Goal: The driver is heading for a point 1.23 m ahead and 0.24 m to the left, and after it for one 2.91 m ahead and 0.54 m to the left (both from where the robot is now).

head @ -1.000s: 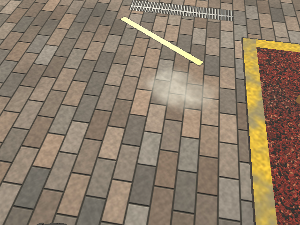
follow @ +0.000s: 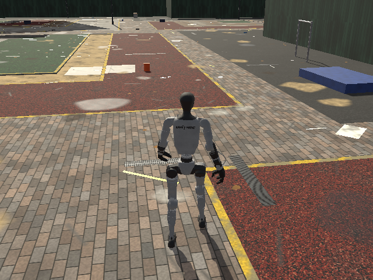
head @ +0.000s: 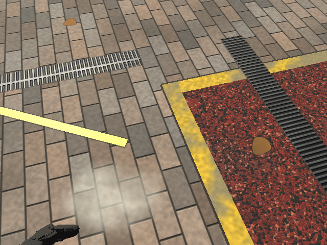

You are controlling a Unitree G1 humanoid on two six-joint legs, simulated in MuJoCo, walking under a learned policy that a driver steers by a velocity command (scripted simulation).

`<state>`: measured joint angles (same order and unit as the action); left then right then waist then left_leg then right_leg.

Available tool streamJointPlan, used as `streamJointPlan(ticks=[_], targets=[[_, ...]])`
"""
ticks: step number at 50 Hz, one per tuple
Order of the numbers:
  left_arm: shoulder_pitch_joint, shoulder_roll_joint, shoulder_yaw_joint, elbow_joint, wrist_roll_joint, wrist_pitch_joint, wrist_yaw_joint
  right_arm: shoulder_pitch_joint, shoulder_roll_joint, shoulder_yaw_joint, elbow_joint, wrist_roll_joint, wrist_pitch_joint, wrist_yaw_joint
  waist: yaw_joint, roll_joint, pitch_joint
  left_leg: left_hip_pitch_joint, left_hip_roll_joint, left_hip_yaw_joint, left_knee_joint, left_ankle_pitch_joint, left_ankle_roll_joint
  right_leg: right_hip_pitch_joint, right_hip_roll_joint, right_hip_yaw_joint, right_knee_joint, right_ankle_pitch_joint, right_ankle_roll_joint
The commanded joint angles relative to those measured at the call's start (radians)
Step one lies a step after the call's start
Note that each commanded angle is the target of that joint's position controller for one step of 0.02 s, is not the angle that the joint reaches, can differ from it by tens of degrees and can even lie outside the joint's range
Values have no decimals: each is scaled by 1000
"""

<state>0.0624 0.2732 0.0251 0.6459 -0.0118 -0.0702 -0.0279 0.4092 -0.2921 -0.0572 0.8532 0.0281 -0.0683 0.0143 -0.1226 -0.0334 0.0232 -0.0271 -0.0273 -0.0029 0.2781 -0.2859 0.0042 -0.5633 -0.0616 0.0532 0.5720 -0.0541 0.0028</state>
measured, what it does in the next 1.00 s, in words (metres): walks ahead, turning left: right foot, then left foot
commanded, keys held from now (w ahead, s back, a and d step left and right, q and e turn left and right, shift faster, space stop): w+q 0.66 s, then w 0.02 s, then w+e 0.32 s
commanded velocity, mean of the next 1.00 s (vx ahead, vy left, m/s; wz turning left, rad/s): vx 0.50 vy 0.00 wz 0.30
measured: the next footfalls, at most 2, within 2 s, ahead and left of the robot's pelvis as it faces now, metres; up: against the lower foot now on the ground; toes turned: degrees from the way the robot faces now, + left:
right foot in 0.06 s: +0.20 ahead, -0.14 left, +0.00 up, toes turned +2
left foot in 0.58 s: +0.42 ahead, +0.17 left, +0.00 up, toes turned +21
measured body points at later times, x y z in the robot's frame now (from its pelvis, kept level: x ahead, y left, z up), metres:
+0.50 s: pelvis +0.25 +0.00 -0.01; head +0.28 +0.02 +0.44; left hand +0.20 +0.29 -0.13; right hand +0.51 -0.18 -0.09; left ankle +0.38 +0.17 -0.71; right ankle +0.16 -0.14 -0.74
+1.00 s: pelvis +0.50 +0.12 +0.00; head +0.52 +0.14 +0.45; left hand +0.58 +0.42 -0.11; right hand +0.67 -0.12 -0.11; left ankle +0.39 +0.16 -0.74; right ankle +0.75 +0.04 -0.69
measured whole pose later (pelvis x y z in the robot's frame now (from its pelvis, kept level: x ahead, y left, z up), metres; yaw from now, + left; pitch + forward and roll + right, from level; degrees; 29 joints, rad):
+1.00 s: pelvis +0.50 +0.12 +0.00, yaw +20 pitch +1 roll +1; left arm 0.14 0.28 0.05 0.77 -0.02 -0.07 -0.03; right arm 0.29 -0.27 -0.05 0.79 -0.01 -0.08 0.01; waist -0.05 -0.05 0.02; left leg 0.04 -0.09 0.04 0.19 -0.26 0.08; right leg -0.67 -0.09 0.03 0.63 0.13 0.00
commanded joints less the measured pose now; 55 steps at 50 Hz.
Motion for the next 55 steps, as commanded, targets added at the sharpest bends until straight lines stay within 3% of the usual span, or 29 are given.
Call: streamJointPlan(ticks=[1, 2, 3, 4, 5, 6, 7, 8, 9, 11, 15, 18, 24, 26, 27, 28, 29, 30, 31, 32, 33, 34, 36, 38, 41, 46, 50, 53, 55], targets=[[-4, 105, 38, -72, -4, -27, -3, -43, -193, -42, -52, 7, 2, -10, 102, 119, 1, -90, 255, -199, -13, 308, 151, 186, 35, -23, -85, 0, -22], [75, 131, 54, -47, -1, -27, 2, -43, -182, -37, -51, 4, 4, -12, 146, 111, -42, -112, 223, -178, 73, 386, 128, 320, 48, -36, -114, -13, -41], [202, 178, 76, -20, 9, -27, 13, -43, -143, -22, -57, -6, 1, -11, 210, 88, -129, -186, 165, -135, 253, 383, 92, 523, -2, 0, -109, -11, -74], [372, 262, 96, -6, 26, -19, 27, -40, -58, 8, -92, -40, -4, -12, 268, -78, -299, -377, 77, -67, 589, 65, 42, 799, -230, 228, -82, 9, -137], [388, 289, 100, 11, 29, -7, 20, 81, -15, 20, -103, -5, -18, -14, 212, -327, -391, -648, -6, -69, 846, -318, 13, 943, -384, 613, -216, -240, -263], [355, 194, 78, 8, 17, -8, 16, 26, -126, -9, -86, 16, -18, -17, 233, -173, -269, -732, 47, -129, 954, -272, 9, 845, -339, 581, -263, -371, -237], [299, 150, 64, 9, 9, -11, 16, -46, -150, -21, -102, 19, -16, -16, 222, -130, -155, -762, 80, -117, 958, -179, 15, 738, -303, 431, -279, -342, -205], [235, 123, 54, 8, 14, -15, 12, -71, -132, -21, -100, 11, -9, -19, 189, -78, -104, -724, 113, -103, 934, -103, 8, 634, -259, 333, -306, -245, -188], [190, 95, 48, 13, 18, -19, 9, -84, -118, -24, -102, 1, 0, -19, 165, -82, -57, -698, 135, -102, 895, -52, 2, 555, -227, 252, -338, -163, -185], [152, 83, 51, 29, 26, -34, 10, -69, -75, -21, -99, 3, 22, -15, 128, -90, -31, -624, 155, -97, 871, 7, -7, 461, -204, 140, -393, -49, -183], [155, 114, 68, 70, 26, -48, 22, -142, -46, -17, -139, -6, 40, -10, 119, -34, 9, -679, 162, -108, 747, 134, -25, 455, -213, -1, -438, 96, -200], [162, 141, 77, 91, 23, -40, 31, -219, -31, -8, -164, -6, 35, 10, 141, -22, 30, -646, 153, -69, 568, 279, -16, 463, -193, -108, -450, 116, -181], [233, 193, 98, 144, -7, -11, 38, -381, -45, -6, -246, -8, 38, 41, 184, -5, 78, -641, 126, 12, 382, 241, 43, 605, -235, -203, -401, 178, -143], [227, 222, 107, 149, -15, 3, 41, -363, -70, -19, -261, -11, 42, 45, 155, -30, 42, -561, 75, 67, 367, 142, 80, 647, -237, -235, -292, 451, -121], [220, 236, 111, 147, -19, 11, 44, -305, -94, -33, -253, -11, 46, 44, 116, -46, -5, -467, 34, 100, 367, 94, 102, 651, -228, -253, -184, 617, -108], [204, 236, 109, 144, -24, 20, 46, -170, -132, -58, -221, -8, 49, 39, 35, -32, -77, -282, -17, 125, 317, 120, 133, 606, -197, -284, 4, 692, -83], [221, 207, 95, 136, -11, 18, 50, 4, -203, -96, -172, -4, 57, 22, -41, 20, -170, 14, -15, 51, 290, 153, 175, 422, -155, -292, 269, 535, -40], [298, 67, 51, 83, 37, 2, 42, 12, -327, -117, -168, 8, 58, 5, 54, 303, -220, 331, 247, -461, 219, 59, 331, -25, 14, -269, 646, -339, 32], [251, 93, 43, 63, 12, -37, 31, 18, -294, -98, -217, -2, 37, 13, 25, 246, -405, 433, 370, -870, 33, -133, 442, -172, 107, -3, 823, -565, 37], [143, 166, 61, 36, -30, -59, 21, -6, -219, -77, -207, -11, 20, 19, -6, 153, -285, 373, 347, -747, -3, -98, 377, -268, 48, 46, 823, -474, 12], [113, 155, 55, 25, -30, -73, 22, -46, -190, -68, -204, -9, 10, 18, 24, 113, -186, 243, 304, -614, 4, -28, 339, -259, 6, 37, 745, -386, -9], [121, 151, 56, 45, -5, -76, 30, -119, -149, -55, -210, -12, 8, 15, 72, 55, -125, 102, 268, -500, 8, 92, 303, -195, -36, 32, 654, -322, -9], [176, 157, 65, 78, 7, -50, 27, -191, -90, -32, -231, -35, 4, 8, 128, 85, -99, -55, 233, -370, -27, 289, 279, -60, -80, 26, 571, -250, -2], [198, 124, 59, 96, 9, -25, 24, -178, -102, -32, -212, -33, -8, 5, 136, 77, -87, -120, 226, -285, -62, 410, 284, -30, -85, 3, 521, -210, 18], [122, 97, 47, 79, 7, -6, 27, -144, -125, -35, -175, -35, -18, -5, 113, 74, -29, -134, 209, -176, -113, 430, 257, -98, -92, -3, 389, -46, 36], [6, 74, 35, 58, -8, -15, 7, -116, -135, -30, -130, -37, -25, -13, 56, 82, 27, -100, 187, -44, -163, 324, 188, -72, -49, -27, 117, 226, 14], [-68, 69, 29, 21, -14, -18, -17, -73, -140, -34, -81, -33, -13, -14, 25, 66, 67, 62, 243, -3, -136, 379, 180, -146, -18, -22, 16, 184, -17], [-80, 69, 29, -6, -9, -21, -39, -71, -151, -40, -65, -27, 9, -23, 38, 77, 54, 174, 274, 24, -42, 607, 160, -158, 15, -63, -17, 44, -55], [-5, 103, 46, -4, -3, -15, -42, -95, -180, -47, -75, -25, 23, -37, 90, 123, -23, 197, 267, 57, 108, 986, 133, -25, 80, -129, -3, -66, -92]])
Keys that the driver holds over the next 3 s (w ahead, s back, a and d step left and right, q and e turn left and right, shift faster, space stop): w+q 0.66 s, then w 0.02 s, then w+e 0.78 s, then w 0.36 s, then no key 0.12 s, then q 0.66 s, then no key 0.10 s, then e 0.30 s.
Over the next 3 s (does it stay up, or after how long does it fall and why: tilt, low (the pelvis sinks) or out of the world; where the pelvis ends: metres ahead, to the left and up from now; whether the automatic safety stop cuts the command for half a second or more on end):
stays up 1.17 0.23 -0.01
